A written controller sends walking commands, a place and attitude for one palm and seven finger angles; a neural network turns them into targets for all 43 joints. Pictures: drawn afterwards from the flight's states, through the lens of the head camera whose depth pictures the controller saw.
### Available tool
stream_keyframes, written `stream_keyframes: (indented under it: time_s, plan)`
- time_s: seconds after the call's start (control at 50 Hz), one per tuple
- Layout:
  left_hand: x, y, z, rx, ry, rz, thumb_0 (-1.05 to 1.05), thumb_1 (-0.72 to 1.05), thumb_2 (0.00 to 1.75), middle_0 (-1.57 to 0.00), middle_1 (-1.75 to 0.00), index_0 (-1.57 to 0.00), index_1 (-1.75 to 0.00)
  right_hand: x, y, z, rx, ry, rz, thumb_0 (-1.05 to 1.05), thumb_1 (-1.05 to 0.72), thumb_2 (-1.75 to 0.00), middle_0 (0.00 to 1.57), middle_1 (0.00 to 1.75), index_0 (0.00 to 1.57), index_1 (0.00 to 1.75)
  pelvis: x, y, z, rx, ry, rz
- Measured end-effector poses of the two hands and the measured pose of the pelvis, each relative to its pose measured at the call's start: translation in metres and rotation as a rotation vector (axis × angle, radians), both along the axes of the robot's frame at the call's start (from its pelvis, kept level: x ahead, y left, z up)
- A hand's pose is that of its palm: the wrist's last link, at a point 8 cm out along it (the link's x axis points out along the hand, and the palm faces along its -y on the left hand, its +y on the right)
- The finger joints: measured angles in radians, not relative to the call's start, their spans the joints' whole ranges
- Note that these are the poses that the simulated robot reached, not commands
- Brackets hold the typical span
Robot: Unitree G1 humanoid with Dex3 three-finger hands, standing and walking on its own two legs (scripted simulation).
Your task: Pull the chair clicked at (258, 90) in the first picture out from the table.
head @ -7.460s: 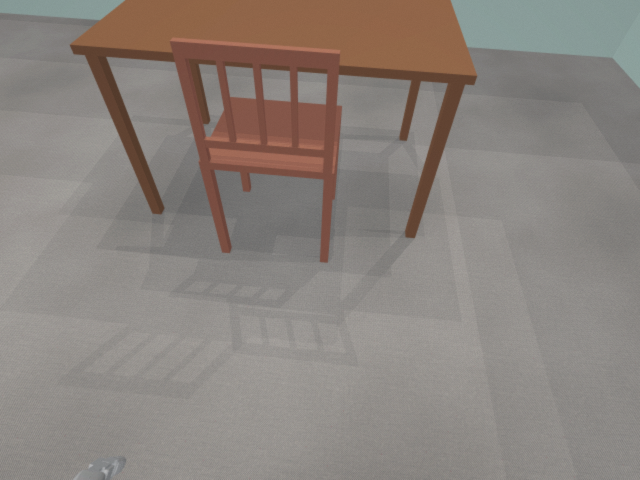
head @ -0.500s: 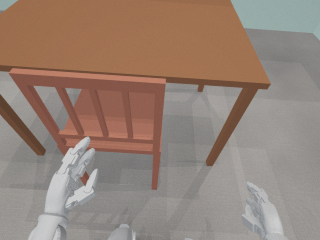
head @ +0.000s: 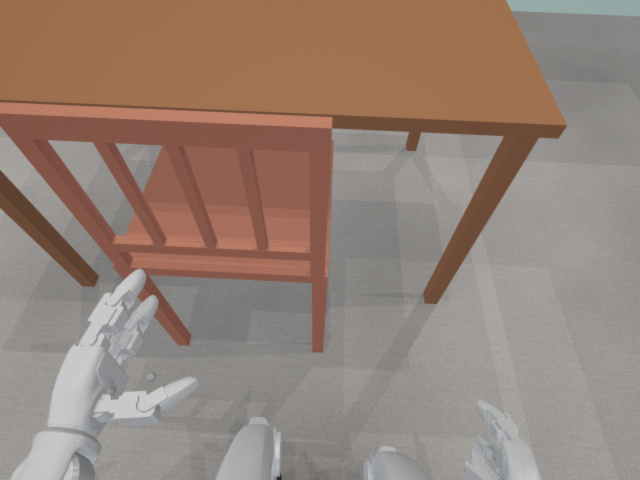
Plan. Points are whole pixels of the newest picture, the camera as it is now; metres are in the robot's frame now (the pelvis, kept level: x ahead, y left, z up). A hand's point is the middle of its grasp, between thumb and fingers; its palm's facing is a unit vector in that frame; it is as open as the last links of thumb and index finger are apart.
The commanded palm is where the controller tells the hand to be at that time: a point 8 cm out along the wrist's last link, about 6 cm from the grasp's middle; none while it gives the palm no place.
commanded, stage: raise the hand toward the chair's back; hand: left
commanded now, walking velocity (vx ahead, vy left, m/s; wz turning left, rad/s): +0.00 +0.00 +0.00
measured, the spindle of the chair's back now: (195, 200) +0.51 +0.22 -0.01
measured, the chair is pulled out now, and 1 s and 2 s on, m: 0.00 0.00 0.00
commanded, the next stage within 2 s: aim the fingers beside a spindle in 1.26 s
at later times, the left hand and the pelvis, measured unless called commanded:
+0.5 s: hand (119, 369) +0.23 +0.23 +0.05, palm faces +0.00 -1.00 -0.04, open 16.6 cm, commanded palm +0.21 +0.28 +0.06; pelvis +0.00 +0.03 +0.01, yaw +1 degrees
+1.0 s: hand (120, 345) +0.25 +0.23 +0.06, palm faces -0.01 -1.00 -0.06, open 16.9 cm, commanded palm +0.23 +0.29 +0.06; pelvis +0.01 +0.03 +0.02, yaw +0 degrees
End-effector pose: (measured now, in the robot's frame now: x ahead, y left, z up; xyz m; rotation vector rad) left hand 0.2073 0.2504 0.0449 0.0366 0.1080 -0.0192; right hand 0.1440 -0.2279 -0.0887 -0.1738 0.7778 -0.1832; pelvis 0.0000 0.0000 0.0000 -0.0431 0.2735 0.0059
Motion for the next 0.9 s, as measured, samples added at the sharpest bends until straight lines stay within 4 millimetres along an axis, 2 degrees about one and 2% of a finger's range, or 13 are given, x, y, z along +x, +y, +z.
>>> stream_keyframes:
  time_s: [0.1,0.22,0.38,0.5,0.66,0.9]
  plan:
    - [-0.001,0.007,0.004,0.013,-0.036,0.013,0.01,0.01,0.51,-0.11,-0.16,-0.11,-0.15,-0.008,-0.009,0.006,-0.046,0.017,-0.014,0.01,-0.9,-0.9,0.2,0.3,0.2,0.3,0.002,0.008,0.002,0.0,0.006,-0.002]
    - [-0.002,0.013,-0.001,0.002,-0.039,0.002,0.0,-0.13,0.45,-0.09,-0.14,-0.1,-0.13,0.006,-0.011,0.019,-0.092,-0.024,-0.001,0.01,-0.9,-0.9,0.2,0.3,0.2,0.3,0.002,0.017,0.003,-0.009,0.007,0.002]
    - [0.0,0.023,0.008,0.006,-0.07,0.015,0.0,-0.32,0.37,-0.07,-0.11,-0.08,-0.1,0.037,0.012,0.036,-0.082,-0.104,0.068,0.01,-0.9,-0.9,0.2,0.3,0.2,0.3,0.003,0.024,0.006,-0.021,-0.003,0.014]
    - [0.003,0.031,0.009,0.006,-0.054,0.014,-0.01,-0.43,0.33,-0.06,-0.09,-0.07,-0.09,0.048,0.032,0.041,-0.053,-0.124,0.113,0.01,-0.9,-0.9,0.2,0.3,0.2,0.3,0.005,0.028,0.009,-0.027,-0.009,0.02]
    - [0.011,0.039,0.015,0.015,-0.061,0.015,-0.01,-0.49,0.3,-0.06,-0.09,-0.06,-0.08,0.042,0.038,0.039,-0.045,-0.092,0.124,0.01,-0.9,-0.9,0.2,0.3,0.2,0.3,0.007,0.03,0.012,-0.03,-0.014,0.022]
    - [0.025,0.04,0.02,0.023,-0.05,0.009,-0.01,-0.5,0.3,-0.06,-0.08,-0.06,-0.08,0.02,0.016,0.037,-0.068,-0.031,0.064,0.01,-0.9,-0.9,0.2,0.3,0.2,0.3,0.011,0.029,0.017,-0.022,-0.015,0.015]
